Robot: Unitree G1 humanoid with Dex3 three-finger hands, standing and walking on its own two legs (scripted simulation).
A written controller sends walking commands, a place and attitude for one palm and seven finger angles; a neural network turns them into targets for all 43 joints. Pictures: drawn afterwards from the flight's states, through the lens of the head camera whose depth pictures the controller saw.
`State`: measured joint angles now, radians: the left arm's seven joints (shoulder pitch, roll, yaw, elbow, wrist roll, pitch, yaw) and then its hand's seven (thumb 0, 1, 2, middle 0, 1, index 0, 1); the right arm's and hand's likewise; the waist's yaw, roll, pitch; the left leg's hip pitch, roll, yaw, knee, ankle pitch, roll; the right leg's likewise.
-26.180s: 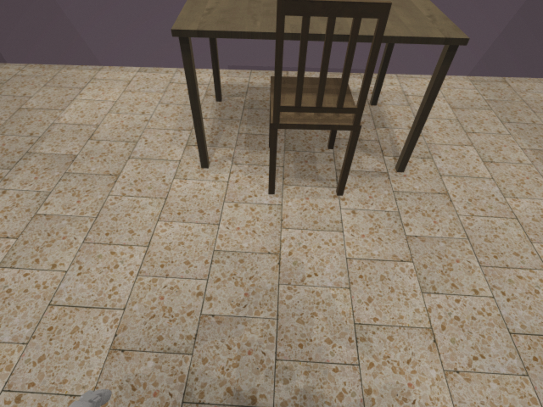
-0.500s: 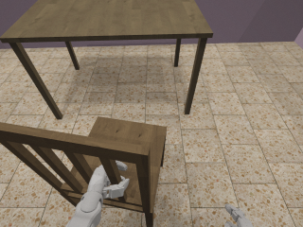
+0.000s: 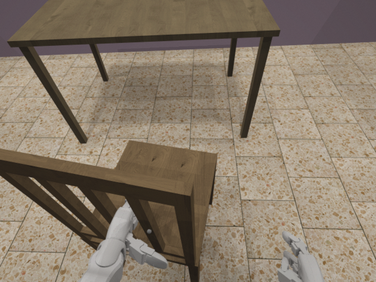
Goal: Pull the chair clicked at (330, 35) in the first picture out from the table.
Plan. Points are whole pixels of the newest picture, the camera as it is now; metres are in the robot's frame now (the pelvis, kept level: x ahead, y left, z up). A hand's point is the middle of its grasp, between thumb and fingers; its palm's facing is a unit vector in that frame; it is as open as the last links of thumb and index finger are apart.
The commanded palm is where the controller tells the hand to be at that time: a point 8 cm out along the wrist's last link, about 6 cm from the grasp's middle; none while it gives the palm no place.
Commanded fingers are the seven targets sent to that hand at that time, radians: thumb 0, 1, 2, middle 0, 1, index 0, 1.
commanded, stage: open the thumb and straighten the fingers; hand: left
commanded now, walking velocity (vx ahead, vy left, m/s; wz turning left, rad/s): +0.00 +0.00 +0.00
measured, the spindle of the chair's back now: (114, 219) +0.27 +0.18 -0.04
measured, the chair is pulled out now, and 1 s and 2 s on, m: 0.63 0.63 0.63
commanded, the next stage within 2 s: draw the fingers out of the gap in 0.08 s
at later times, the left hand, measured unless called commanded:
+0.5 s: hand (144, 256) +0.19 +0.10 -0.03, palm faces -0.09 -0.99 -0.12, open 17.5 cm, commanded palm +0.18 +0.15 -0.01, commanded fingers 0.00 -0.55 0.20 0.00 0.00 0.00 0.00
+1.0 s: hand out of the picture +0.13 +0.11 -0.03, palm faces -0.07 -0.99 -0.10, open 17.5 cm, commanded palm +0.09 +0.16 -0.01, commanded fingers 0.00 -0.55 0.20 0.00 0.00 0.00 0.00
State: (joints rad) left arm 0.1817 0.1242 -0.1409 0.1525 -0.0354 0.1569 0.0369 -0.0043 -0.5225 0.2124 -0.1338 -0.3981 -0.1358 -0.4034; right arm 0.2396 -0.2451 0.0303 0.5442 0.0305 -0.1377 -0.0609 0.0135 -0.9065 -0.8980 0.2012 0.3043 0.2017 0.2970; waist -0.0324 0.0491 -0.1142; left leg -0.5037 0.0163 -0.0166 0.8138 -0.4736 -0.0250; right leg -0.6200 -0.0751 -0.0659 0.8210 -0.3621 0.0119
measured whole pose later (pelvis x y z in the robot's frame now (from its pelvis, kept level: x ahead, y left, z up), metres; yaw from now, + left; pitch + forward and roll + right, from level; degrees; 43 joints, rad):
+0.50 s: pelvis +0.01 +0.00 -0.01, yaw +1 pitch +11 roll +0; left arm 0.48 0.14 -0.19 -0.16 -0.01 0.22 0.06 -0.01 -0.54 0.20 -0.04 -0.01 0.00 0.00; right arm 0.28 -0.24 0.03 0.46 0.03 -0.12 -0.08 0.01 -0.91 -0.90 0.20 0.30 0.20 0.30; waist -0.04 0.04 -0.14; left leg -0.58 0.02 -0.03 0.91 -0.53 -0.02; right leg -0.68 -0.08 -0.08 0.90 -0.41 0.01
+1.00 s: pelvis +0.00 +0.01 -0.03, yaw +1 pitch +12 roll -1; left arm 0.77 0.15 -0.25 -0.37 0.04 0.19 0.05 -0.01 -0.54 0.20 0.00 0.00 -0.01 0.00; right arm 0.27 -0.21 0.03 0.40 0.03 -0.14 -0.10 0.01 -0.90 -0.90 0.20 0.30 0.20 0.30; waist -0.01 0.04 -0.17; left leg -0.65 0.01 -0.04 1.02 -0.58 -0.01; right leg -0.74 -0.09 -0.08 0.98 -0.44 0.03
